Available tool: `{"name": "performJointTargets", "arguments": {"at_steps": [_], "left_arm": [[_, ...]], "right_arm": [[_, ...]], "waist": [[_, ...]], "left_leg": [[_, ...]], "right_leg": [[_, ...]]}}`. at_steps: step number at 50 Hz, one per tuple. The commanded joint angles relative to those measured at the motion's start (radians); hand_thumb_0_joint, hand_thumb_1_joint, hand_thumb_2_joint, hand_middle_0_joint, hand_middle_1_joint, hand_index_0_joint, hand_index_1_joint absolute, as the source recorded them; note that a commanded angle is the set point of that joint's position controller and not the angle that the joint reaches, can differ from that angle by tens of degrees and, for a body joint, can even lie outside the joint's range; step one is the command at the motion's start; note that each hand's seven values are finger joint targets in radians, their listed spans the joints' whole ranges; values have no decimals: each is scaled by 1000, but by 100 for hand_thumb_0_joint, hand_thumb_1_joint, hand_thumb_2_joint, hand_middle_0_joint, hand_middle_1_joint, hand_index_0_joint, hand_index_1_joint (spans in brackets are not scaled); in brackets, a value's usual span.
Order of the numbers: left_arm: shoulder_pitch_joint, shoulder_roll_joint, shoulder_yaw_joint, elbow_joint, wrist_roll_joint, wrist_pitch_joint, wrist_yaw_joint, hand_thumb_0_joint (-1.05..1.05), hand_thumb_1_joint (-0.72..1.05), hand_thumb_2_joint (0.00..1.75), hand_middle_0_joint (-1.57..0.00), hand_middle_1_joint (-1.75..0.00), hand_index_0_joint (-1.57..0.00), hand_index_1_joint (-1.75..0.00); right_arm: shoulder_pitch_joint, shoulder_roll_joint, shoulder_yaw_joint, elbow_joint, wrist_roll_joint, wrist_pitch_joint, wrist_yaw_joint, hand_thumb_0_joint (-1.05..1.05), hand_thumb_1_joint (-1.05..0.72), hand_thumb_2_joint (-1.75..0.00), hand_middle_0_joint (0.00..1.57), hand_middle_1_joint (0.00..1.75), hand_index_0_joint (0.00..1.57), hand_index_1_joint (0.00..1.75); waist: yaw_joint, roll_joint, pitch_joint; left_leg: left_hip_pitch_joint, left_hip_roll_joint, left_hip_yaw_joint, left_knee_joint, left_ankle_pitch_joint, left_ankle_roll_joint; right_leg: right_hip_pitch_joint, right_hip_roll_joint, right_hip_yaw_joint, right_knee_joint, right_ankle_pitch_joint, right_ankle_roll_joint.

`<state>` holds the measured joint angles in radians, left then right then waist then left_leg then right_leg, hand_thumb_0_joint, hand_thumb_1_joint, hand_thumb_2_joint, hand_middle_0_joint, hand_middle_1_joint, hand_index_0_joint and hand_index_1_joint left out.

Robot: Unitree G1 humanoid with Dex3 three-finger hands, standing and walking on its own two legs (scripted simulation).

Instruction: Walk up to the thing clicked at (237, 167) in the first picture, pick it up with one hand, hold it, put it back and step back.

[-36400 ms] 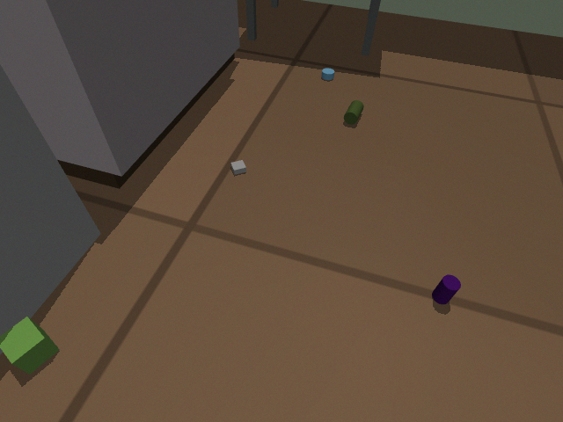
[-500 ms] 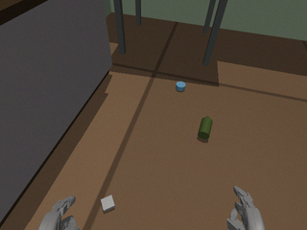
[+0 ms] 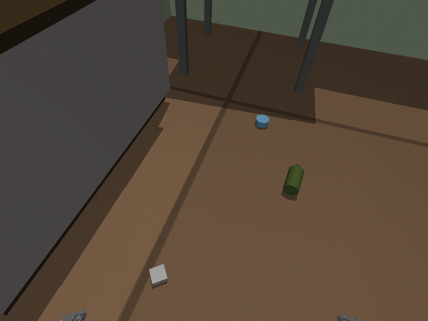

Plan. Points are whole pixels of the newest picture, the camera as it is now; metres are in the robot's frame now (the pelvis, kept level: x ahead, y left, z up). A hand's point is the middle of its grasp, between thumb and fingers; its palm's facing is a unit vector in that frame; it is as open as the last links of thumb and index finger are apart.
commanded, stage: stand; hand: left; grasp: from above
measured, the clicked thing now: (158, 274) +0.43 +0.23 -0.73
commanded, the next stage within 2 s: none
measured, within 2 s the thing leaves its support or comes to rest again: neither
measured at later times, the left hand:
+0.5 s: hand out of the picture +0.04 +0.24 -0.13, palm faces +0.03 -0.94 -0.33, open 7.4 cm
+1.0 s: hand out of the picture +0.06 +0.23 -0.13, palm faces +0.02 -0.95 -0.32, open 7.4 cm
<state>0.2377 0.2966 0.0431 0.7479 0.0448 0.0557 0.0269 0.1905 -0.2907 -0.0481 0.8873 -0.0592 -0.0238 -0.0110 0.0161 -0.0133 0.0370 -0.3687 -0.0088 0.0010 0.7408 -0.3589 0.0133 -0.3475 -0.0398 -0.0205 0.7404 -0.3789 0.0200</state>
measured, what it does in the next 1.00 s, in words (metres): stands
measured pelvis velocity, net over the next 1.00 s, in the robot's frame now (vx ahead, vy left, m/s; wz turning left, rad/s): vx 0.00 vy -0.01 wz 0.00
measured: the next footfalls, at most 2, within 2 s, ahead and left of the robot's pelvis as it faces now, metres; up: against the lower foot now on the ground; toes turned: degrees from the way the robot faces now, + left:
none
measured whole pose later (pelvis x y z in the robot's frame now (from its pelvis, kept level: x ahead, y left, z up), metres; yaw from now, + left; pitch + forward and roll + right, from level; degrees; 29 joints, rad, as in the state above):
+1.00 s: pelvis +0.00 -0.01 +0.03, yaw +0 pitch -4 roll +0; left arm 0.14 0.29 0.03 1.16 0.02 0.00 0.01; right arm 0.13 -0.31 -0.02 1.15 -0.02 0.00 -0.01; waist 0.00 0.01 0.07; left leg -0.11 0.00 -0.01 0.35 -0.17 0.00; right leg -0.09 -0.02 -0.03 0.34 -0.18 0.01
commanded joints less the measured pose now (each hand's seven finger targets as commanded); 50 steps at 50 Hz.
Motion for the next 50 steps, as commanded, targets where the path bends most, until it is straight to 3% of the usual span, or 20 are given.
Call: {"name": "performJointTargets", "arguments": {"at_steps": [1, 3, 10, 13, 16, 19, 31, 38, 41, 50], "left_arm": [[-44, 125, 41, -4, -3, -63, 13, 0, 90, 90, -20, -30, -20, -30], [-53, 141, 44, 45, -4, -66, 14, 0, 90, 90, -20, -30, -20, -30], [-53, 151, 35, 176, -12, -75, 17, 0, 90, 90, -20, -30, -20, -30], [-57, 160, 33, 213, -12, -74, 16, 0, 90, 90, -20, -30, -20, -30], [-67, 169, 31, 246, -11, -74, 17, 0, 90, 90, -20, -30, -20, -30], [-68, 165, 26, 274, -10, -73, 14, 0, 90, 90, -20, -30, -20, -30], [-87, 179, 22, 329, -16, -73, 8, 0, 90, 90, -20, -30, -20, -30], [-113, 195, 21, 339, -19, -79, 6, 0, 90, 90, -20, -30, -20, -30], [-125, 197, 22, 337, -23, -82, 6, 0, 90, 90, -20, -30, -20, -30], [-130, 178, 18, 357, -26, -75, 3, 0, 90, 90, -20, -30, -20, -30]], "right_arm": [[-68, -158, -37, -51, 6, -27, -12, 0, -90, -90, 20, 30, 20, 30], [-73, -158, -36, -28, 12, -19, -13, 0, -90, -90, 20, 30, 20, 30], [-52, -172, -33, 67, 24, -8, -22, 0, -90, -90, 20, 30, 20, 30], [-61, -177, -30, 90, 28, -5, -22, 0, -90, -90, 20, 30, 20, 30], [-68, -173, -27, 111, 31, -4, -23, 0, -90, -90, 20, 30, 20, 30], [-74, -180, -25, 132, 32, -1, -21, 0, -90, -90, 20, 30, 20, 30], [-97, -191, -17, 172, 32, 6, -13, 0, -90, -90, 20, 30, 20, 30], [-97, -196, -13, 185, 36, 2, -11, 0, -90, -90, 20, 30, 20, 30], [-88, -199, -7, 193, 36, -1, -12, 0, -90, -90, 20, 30, 20, 30], [-83, -180, 8, 211, 39, 3, -14, 0, -90, -90, 20, 30, 20, 30]], "waist": [[18, 69, -67], [12, 44, -39], [0, 35, -35], [0, 40, -10], [-1, 21, -7], [-2, 27, 17], [2, 45, 30], [-11, 6, 1], [-11, 25, -31], [-13, 14, -16]], "left_leg": [[79, 92, -144, -259, 121, 48], [75, 86, -138, -292, 103, 40], [195, 97, -126, -352, 202, 26], [186, 99, -130, -407, 155, 22], [213, 101, -125, -418, 195, 17], [210, 100, -129, -447, 133, 10], [180, 109, -131, -485, 57, 10], [237, 109, -112, -461, 165, 8], [247, 114, -105, -454, 242, 11], [250, 115, -94, -464, 244, 8]], "right_leg": [[72, -35, 62, -198, 131, -42], [101, -44, 73, -245, 137, -45], [164, -62, 79, -343, 207, -38], [181, -57, 70, -367, 195, -30], [191, -66, 77, -391, 203, -29], [185, -61, 71, -413, 169, -24], [211, -67, 76, -451, 140, -24], [202, -81, 92, -472, 161, -27], [248, -90, 94, -464, 258, -28], [245, -82, 88, -477, 255, -26]]}}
